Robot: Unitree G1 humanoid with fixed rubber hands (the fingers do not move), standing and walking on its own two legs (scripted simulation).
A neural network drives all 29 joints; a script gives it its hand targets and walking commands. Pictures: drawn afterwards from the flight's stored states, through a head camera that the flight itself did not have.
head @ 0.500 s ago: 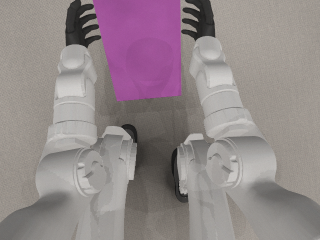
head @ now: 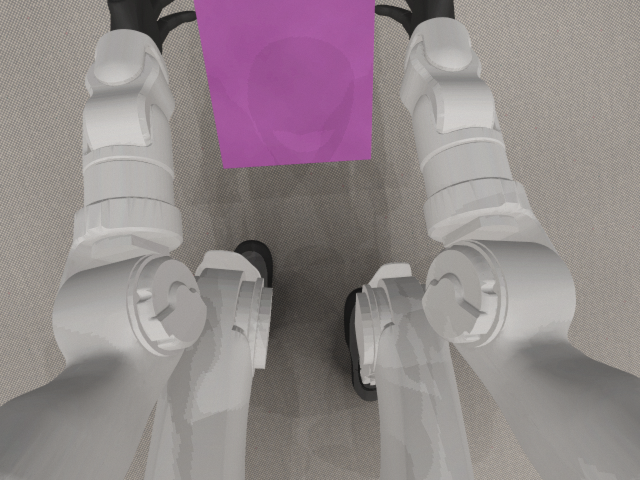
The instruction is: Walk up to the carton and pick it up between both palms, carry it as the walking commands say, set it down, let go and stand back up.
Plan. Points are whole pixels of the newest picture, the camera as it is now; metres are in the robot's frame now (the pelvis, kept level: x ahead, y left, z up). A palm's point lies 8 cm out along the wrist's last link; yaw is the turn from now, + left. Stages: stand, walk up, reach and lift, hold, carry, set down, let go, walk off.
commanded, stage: set down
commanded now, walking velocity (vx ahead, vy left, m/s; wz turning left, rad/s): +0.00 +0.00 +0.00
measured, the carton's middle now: (287, 24) +0.59 +0.06 -0.26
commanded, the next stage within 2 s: none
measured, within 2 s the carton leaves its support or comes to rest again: rests again in 1.84 s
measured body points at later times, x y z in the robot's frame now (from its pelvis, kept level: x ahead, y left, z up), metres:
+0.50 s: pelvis +0.00 +0.00 +0.00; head +0.36 +0.02 +0.27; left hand +0.55 +0.19 -0.15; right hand +0.57 -0.08 -0.14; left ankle +0.15 +0.11 -0.38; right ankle +0.07 -0.11 -0.38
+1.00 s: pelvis +0.01 +0.00 -0.01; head +0.36 +0.02 +0.27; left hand +0.54 +0.19 -0.17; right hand +0.57 -0.08 -0.15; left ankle +0.15 +0.11 -0.38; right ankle +0.07 -0.11 -0.38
